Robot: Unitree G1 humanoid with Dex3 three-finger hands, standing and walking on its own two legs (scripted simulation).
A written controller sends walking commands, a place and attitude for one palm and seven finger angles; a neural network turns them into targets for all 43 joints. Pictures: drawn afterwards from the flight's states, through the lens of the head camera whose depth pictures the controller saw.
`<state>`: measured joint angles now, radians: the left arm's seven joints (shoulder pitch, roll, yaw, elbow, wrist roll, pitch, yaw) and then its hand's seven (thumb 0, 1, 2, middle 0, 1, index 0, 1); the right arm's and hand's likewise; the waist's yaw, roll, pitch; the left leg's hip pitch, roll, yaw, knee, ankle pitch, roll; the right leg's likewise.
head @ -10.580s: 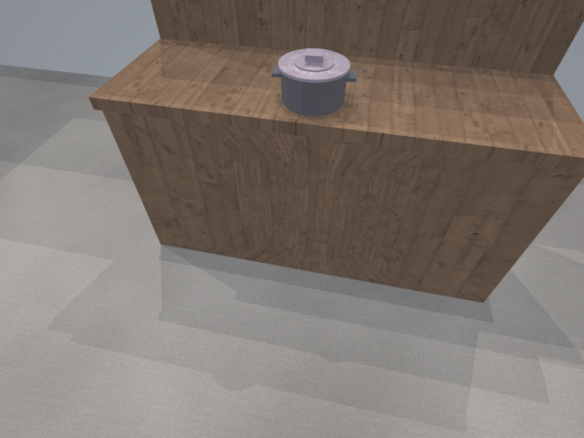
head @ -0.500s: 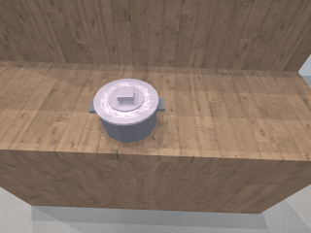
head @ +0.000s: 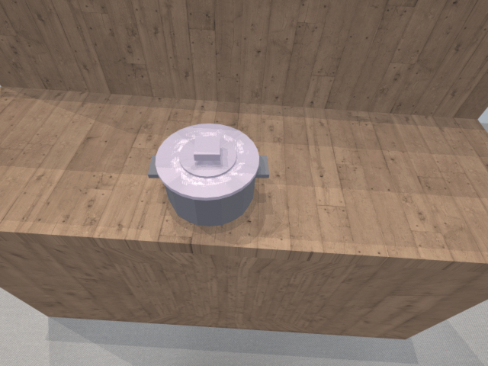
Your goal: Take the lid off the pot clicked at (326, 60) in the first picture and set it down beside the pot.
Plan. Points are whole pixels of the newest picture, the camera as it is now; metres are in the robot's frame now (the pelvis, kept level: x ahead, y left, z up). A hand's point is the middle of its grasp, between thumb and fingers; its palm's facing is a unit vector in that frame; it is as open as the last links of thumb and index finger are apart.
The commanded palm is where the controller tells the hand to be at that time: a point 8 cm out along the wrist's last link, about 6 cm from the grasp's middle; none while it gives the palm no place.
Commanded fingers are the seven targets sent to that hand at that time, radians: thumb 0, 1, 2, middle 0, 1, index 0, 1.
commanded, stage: look again from close up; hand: left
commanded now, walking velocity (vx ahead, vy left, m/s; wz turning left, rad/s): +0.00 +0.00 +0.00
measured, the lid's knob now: (207, 148) +0.46 +0.11 +0.09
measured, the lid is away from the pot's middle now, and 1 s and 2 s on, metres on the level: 0.00 0.00 0.00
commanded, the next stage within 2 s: lift the closed hand beside the body in 0.76 s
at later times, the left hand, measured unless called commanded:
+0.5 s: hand out of the picture +0.01 +0.16 -0.18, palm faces +0.01 -0.99 -0.17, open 7.3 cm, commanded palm none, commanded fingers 0.00 0.90 0.90 -0.20 -0.30 -0.20 -0.30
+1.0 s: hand out of the picture +0.09 +0.19 -0.11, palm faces +0.14 -0.94 -0.31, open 6.9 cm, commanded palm +0.10 +0.22 -0.05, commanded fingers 0.00 0.90 0.90 -0.55 -0.68 -0.55 -0.68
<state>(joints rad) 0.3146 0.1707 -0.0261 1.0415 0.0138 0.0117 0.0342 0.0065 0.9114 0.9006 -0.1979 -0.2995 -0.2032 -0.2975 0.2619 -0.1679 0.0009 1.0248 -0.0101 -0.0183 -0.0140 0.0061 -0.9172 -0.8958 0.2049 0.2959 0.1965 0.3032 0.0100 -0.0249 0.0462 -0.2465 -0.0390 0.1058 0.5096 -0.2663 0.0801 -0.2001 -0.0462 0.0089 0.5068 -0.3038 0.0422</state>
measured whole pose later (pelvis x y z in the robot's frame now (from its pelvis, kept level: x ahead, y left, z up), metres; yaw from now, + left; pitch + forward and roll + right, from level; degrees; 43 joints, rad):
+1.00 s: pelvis +0.01 +0.00 +0.00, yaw +2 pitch -1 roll +0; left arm 0.46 0.23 -0.06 0.40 -0.03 0.08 0.16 0.06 0.98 0.90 -0.26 -0.36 -0.26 -0.36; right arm 0.37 -0.19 0.01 0.97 0.07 -0.22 -0.04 0.03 -0.94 -0.90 0.21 0.30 0.20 0.30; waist 0.02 0.01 0.01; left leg -0.21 -0.05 0.07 0.48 -0.26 0.07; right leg -0.14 -0.05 -0.03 0.47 -0.31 0.02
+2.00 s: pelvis +0.01 -0.04 +0.01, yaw +2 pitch -3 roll +0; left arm 0.70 0.27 0.15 -0.25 -0.01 -0.07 0.07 0.02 0.90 0.90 -1.29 -1.50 -1.30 -1.50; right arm 0.17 -0.21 -0.02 0.62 0.01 -0.15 -0.07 0.01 -0.90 -0.90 0.21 0.30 0.20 0.30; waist 0.06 0.04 0.02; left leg -0.16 0.00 0.04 0.46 -0.25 0.03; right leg -0.08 -0.01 -0.05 0.43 -0.29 0.00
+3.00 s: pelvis -0.02 -0.03 +0.01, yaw +4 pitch -1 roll -1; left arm 0.24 0.71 0.10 -0.26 0.73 -0.04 -0.26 0.00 0.33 1.15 -1.08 -0.84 -1.09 -0.84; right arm 0.10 -0.28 0.01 0.56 0.04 0.09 -0.03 0.01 -0.91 -0.90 0.20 0.30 0.20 0.30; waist 0.06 0.13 0.02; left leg -0.25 -0.01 0.02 0.46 -0.20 0.04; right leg -0.16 -0.01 -0.07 0.43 -0.25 0.00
